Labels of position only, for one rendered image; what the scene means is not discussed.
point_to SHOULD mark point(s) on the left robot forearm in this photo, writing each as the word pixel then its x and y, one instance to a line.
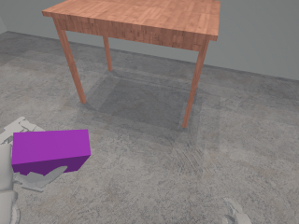
pixel 9 211

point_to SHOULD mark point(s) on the sponge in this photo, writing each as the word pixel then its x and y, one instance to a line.
pixel 41 152

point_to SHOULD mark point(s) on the robot left hand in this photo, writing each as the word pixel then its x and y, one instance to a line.
pixel 33 181

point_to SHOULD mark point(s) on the table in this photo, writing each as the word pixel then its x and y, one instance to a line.
pixel 180 24

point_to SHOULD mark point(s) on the robot right hand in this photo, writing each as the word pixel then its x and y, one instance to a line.
pixel 236 211

